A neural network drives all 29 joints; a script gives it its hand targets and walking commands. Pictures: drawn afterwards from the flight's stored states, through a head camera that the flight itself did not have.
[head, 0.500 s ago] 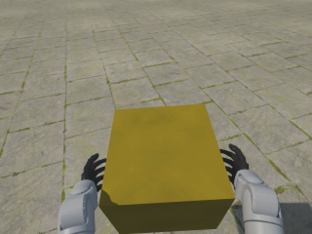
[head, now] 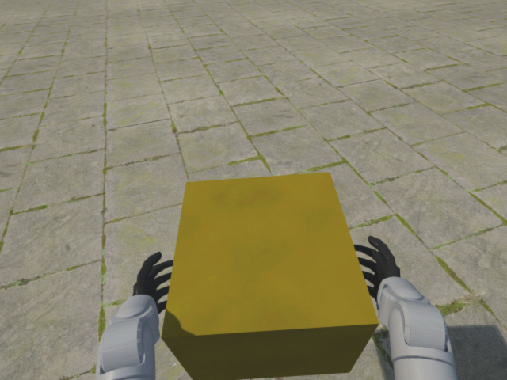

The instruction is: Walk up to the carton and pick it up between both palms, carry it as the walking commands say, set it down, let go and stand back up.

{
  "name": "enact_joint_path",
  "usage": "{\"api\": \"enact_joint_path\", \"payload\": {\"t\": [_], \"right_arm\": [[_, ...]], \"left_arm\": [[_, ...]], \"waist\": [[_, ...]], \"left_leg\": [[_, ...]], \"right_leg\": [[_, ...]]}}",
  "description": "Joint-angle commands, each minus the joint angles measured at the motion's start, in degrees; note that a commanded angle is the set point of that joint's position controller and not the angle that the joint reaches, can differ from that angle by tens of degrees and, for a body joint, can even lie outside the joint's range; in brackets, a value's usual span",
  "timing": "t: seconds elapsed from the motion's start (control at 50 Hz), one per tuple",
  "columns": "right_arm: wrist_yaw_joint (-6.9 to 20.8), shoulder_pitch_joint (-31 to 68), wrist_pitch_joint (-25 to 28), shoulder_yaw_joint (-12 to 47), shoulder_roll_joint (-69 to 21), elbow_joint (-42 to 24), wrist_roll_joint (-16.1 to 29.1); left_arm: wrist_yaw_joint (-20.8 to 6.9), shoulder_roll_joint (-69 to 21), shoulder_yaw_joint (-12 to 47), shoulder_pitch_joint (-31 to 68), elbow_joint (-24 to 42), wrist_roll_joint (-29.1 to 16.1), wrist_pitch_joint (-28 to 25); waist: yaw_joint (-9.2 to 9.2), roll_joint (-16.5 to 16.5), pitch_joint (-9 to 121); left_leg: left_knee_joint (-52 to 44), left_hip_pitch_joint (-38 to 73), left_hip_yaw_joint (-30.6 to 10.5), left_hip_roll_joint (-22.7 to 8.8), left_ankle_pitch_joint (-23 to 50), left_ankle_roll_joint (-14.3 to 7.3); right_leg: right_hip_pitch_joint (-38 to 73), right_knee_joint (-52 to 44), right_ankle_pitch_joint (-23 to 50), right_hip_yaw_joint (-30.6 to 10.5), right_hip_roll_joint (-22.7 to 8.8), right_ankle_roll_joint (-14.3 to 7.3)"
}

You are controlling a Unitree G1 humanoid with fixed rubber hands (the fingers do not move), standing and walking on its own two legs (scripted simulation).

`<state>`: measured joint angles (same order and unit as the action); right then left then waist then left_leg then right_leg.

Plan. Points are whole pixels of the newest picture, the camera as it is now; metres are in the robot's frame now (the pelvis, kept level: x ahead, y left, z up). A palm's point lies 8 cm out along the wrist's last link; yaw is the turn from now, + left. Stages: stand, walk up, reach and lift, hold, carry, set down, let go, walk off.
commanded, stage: carry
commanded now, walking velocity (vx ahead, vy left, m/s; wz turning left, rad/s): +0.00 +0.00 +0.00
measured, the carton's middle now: (264, 273) +0.34 +0.01 -0.04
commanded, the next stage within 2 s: hold in 0.04 s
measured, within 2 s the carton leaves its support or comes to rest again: neither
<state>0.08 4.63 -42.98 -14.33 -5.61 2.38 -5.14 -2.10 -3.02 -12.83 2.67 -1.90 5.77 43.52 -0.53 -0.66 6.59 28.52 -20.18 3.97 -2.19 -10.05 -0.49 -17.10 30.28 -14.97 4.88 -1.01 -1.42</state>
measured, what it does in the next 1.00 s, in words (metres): stands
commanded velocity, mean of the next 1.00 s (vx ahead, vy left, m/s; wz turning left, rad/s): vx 0.00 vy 0.00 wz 0.00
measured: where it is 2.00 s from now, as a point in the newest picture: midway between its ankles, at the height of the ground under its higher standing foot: outside the picture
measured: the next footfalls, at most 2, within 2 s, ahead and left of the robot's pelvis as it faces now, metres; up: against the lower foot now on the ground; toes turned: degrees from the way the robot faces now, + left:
none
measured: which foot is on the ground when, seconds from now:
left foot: down 0.00-1.00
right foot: down 0.00-1.00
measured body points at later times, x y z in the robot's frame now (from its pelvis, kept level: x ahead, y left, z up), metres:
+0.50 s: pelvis -0.01 +0.01 +0.00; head -0.04 +0.03 +0.45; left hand +0.26 +0.20 +0.01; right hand +0.27 -0.18 +0.03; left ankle +0.05 +0.12 -0.73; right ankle +0.01 -0.10 -0.73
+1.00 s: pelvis +0.03 +0.01 +0.00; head +0.08 +0.02 +0.45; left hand +0.35 +0.19 -0.04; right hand +0.34 -0.19 -0.02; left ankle +0.05 +0.12 -0.73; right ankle +0.01 -0.10 -0.73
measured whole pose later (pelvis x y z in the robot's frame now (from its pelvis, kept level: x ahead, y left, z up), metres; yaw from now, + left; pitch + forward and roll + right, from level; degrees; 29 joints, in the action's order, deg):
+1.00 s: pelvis +0.03 +0.01 +0.00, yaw -4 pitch +5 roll +0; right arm 2.8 17.8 -23.5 -20.8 -5.6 25.8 -12.5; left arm -3.6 -2.2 -18.9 15.2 -23.4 12.0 26.9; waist -0.6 -1.5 -1.0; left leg 27.6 -20.2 0.8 1.2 -12.4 -0.9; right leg -18.2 28.5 -15.4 -1.2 0.7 -0.6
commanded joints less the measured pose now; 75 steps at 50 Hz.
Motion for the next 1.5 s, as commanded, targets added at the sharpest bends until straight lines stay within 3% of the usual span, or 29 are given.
{"api": "enact_joint_path", "payload": {"t": [0.0,0.02,0.04,0.1,0.12,0.18,0.2,0.24,0.26,0.28,0.3,0.32,0.4,0.52,0.58,0.6,0.62,0.66,0.72,0.8,0.82,0.86,0.92,1.04,1.22,1.28,1.3,1.36,1.48], "right_arm": [[12.65,33.57,3.63,39.27,-37.23,-2.21,9.06],[12.51,33.49,3.67,38.91,-36.46,-2.47,8.82],[12.06,36.70,4.23,37.29,-36.83,-0.44,6.06],[11.29,35.24,5.24,36.72,-33.43,-3.52,5.39],[11.47,36.55,5.33,37.83,-36.55,-1.88,5.59],[11.51,32.37,6.31,39.46,-40.25,-3.18,7.40],[11.64,33.36,6.49,41.22,-40.37,-4.56,8.01],[12.11,30.45,6.17,37.71,-38.58,-1.64,7.29],[12.15,30.89,6.08,38.37,-38.56,-1.84,7.23],[12.86,29.94,6.46,37.24,-39.51,-0.49,7.87],[13.42,30.08,6.23,33.78,-34.58,3.14,7.18],[13.94,31.06,6.72,37.48,-39.85,0.93,8.63],[16.22,37.47,7.15,31.62,-38.83,8.90,5.36],[18.20,57.10,14.31,31.02,-45.92,13.77,4.24],[19.16,56.41,16.50,28.36,-49.58,17.99,3.47],[19.19,54.91,16.45,25.42,-48.38,21.67,1.74],[19.64,54.51,16.68,24.90,-49.01,23.97,1.38],[20.32,51.01,16.64,23.69,-47.85,26.78,0.51],[21.67,50.15,18.31,25.55,-47.46,26.91,1.49],[21.02,46.53,19.03,26.62,-46.14,24.43,0.58],[20.61,41.55,19.29,24.02,-43.39,25.63,-2.09],[20.43,40.20,21.21,26.99,-45.00,23.15,-0.13],[19.36,31.22,22.33,21.61,-40.25,25.78,-3.90],[17.13,29.24,29.05,23.55,-36.43,25.19,-3.39],[11.43,47.31,37.93,38.71,-39.03,12.96,4.19],[9.96,53.34,37.78,39.66,-39.92,14.51,5.39],[9.50,51.07,37.58,37.94,-39.76,17.42,4.43],[8.73,55.85,35.81,34.02,-42.11,23.68,2.79],[9.74,53.37,30.99,31.69,-49.69,29.95,1.62]], "left_arm": [[-10.34,-37.15,36.12,35.04,5.40,-9.96,-5.29],[-10.34,-37.17,36.72,36.59,6.01,-10.68,-5.41],[-10.67,-29.41,31.12,42.01,5.27,-9.29,-6.97],[-10.66,-31.50,34.86,38.75,6.98,-10.75,-7.35],[-10.78,-31.84,33.96,39.70,7.34,-10.36,-7.58],[-10.81,-34.48,38.55,40.76,12.66,-11.65,-7.86],[-10.92,-35.03,38.79,39.78,13.91,-11.85,-7.94],[-10.29,-35.98,39.69,38.98,14.62,-10.93,-6.97],[-9.78,-35.75,39.85,38.16,14.29,-11.09,-6.86],[-9.64,-36.68,41.24,40.27,16.82,-10.39,-6.77],[-9.10,-35.72,39.36,40.04,13.22,-9.42,-5.73],[-10.79,-38.97,35.98,36.42,8.37,-9.25,-5.79],[-11.88,-40.95,30.40,41.58,-1.21,-6.83,-6.16],[-16.61,-49.20,27.12,56.28,-12.67,-8.43,-12.58],[-17.09,-50.28,27.61,63.68,-12.39,-9.27,-15.52],[-17.23,-51.86,27.37,64.13,-14.02,-8.80,-15.71],[-16.89,-49.47,24.35,62.65,-15.24,-7.02,-15.98],[-15.88,-50.23,23.37,58.84,-17.57,-5.06,-15.92],[-14.54,-50.26,21.58,53.85,-17.42,-2.50,-16.88],[-14.39,-49.45,18.80,44.86,-22.20,-0.90,-17.96],[-14.62,-49.30,20.44,44.17,-21.32,-0.94,-18.21],[-13.91,-48.72,21.76,41.95,-19.10,-2.00,-20.49],[-12.38,-47.24,23.41,37.32,-17.87,-2.01,-22.41],[-10.41,-44.78,20.45,29.27,-18.80,-0.29,-28.70],[-10.78,-33.54,23.59,41.63,-15.50,-4.39,-38.99],[-10.72,-30.92,22.20,47.00,-15.86,-5.23,-39.80],[-11.09,-30.10,22.92,50.10,-15.97,-5.40,-39.57],[-11.92,-28.37,17.97,56.88,-21.42,-5.36,-38.22],[-15.54,-28.84,15.51,59.79,-20.70,-1.21,-34.72]], "waist": [[0.59,1.36,14.87],[0.60,0.56,14.84],[-4.62,-7.14,8.38],[1.22,-11.70,10.75],[-1.19,-8.91,13.90],[1.01,-0.86,19.50],[0.37,-3.33,20.37],[2.27,2.60,16.46],[2.77,-1.28,19.75],[1.98,6.94,18.75],[3.18,6.69,12.32],[-1.12,10.96,13.98],[-1.06,6.75,4.53],[-0.56,-3.70,6.92],[-0.57,-0.07,11.45],[2.45,-2.17,13.70],[-1.28,-2.08,12.54],[-0.94,3.01,7.99],[-5.76,5.39,13.06],[-5.40,-0.09,11.67],[-1.71,0.33,13.29],[-4.85,1.08,17.58],[0.56,4.11,20.65],[-3.10,3.02,23.62],[-9.32,-5.56,50.53],[-12.52,-5.75,49.65],[-9.44,-5.67,47.27],[-10.22,-6.75,36.61],[-13.41,-2.95,40.09]], "left_leg": [[-4.89,3.40,-4.08,-6.51,1.67,-1.43],[-3.84,3.05,-2.95,-6.16,1.32,-1.22],[-4.76,14.36,-7.61,6.17,2.07,-4.33],[-3.89,22.65,-8.00,5.83,8.61,-4.10],[-3.87,21.50,-7.87,5.97,8.88,-3.82],[-4.00,24.55,-7.76,6.99,16.90,-2.81],[-4.22,24.82,-7.67,6.69,18.12,-2.91],[-5.18,27.56,-7.69,6.61,20.12,-1.57],[-4.59,30.80,-8.45,6.53,21.42,-1.81],[-5.32,30.08,-8.27,6.40,22.59,-0.52],[-5.79,30.56,-8.16,6.11,19.19,-0.25],[-6.79,23.65,-8.71,5.78,12.31,0.37],[-8.71,19.16,-8.38,5.53,-5.64,-0.68],[-2.65,22.76,-6.70,6.64,-10.16,-1.11],[-2.29,17.48,-7.33,6.07,-8.86,-0.92],[-2.51,18.88,-8.23,5.90,-10.20,-1.10],[-2.67,15.27,-7.87,5.45,-10.64,-1.03],[-3.96,11.86,-8.77,4.62,-11.91,-0.85],[-3.37,11.46,-8.27,5.00,-0.49,-0.31],[-1.35,9.77,-8.01,5.61,5.93,-0.99],[-1.13,10.94,-9.03,6.10,10.66,-0.63],[0.65,14.93,-9.91,5.66,22.97,-0.17],[3.41,18.72,-11.46,5.30,36.71,1.57],[6.97,14.16,-13.14,4.42,50.63,-0.16],[16.20,-6.92,-7.05,6.92,33.36,-0.48],[16.73,-15.88,-5.39,7.20,22.89,-0.53],[17.91,-18.37,-5.00,7.77,18.90,-0.29],[19.63,-26.86,-3.51,7.75,5.33,-0.68],[22.57,-35.46,-2.06,8.95,5.89,-0.84]], "right_leg": [[6.49,-5.48,2.79,-5.97,-6.22,-2.30],[6.70,-5.49,4.35,-5.96,-6.41,-1.87],[3.45,-9.61,7.42,-10.91,3.77,-0.13],[1.23,-8.84,15.70,-9.94,4.36,0.97],[4.16,-8.65,16.37,-10.84,3.59,1.07],[8.14,-7.93,27.67,-12.04,3.31,1.21],[8.61,-7.77,30.37,-11.67,3.40,2.24],[4.71,-8.61,26.38,-10.68,4.12,1.15],[3.80,-8.94,27.52,-10.60,4.42,1.48],[4.54,-9.22,24.90,-11.03,4.17,0.45],[-0.50,-10.18,18.91,-9.93,4.65,-0.45],[4.74,-9.03,9.69,-9.46,5.29,-1.41],[3.26,-9.43,-4.97,-8.75,4.86,-1.63],[-3.85,-10.85,-15.57,-10.09,2.69,-3.26],[-0.96,-7.29,-10.05,-10.15,3.53,-2.90],[-2.86,-7.20,-10.43,-9.43,4.24,-2.63],[-1.92,-6.41,-11.62,-9.36,4.44,-2.33],[-0.95,-4.01,-7.98,-9.02,5.03,-2.24],[0.29,-2.52,0.84,-9.52,5.22,-2.31],[-2.56,-3.16,4.80,-10.29,4.55,-1.21],[-3.04,-2.76,9.35,-9.98,5.08,-1.34],[-4.51,-1.66,15.52,-10.84,5.18,-1.11],[-13.30,-1.65,19.00,-10.53,5.99,-1.04],[-20.64,2.45,26.53,-11.48,6.49,-0.66],[-7.72,13.19,38.63,-12.57,5.71,1.63],[-9.42,15.84,31.42,-12.67,5.25,2.68],[-12.33,15.29,27.42,-11.99,5.31,2.89],[-18.19,15.77,10.63,-12.09,5.29,3.40],[-14.41,19.20,19.10,-14.95,6.04,3.72]]}}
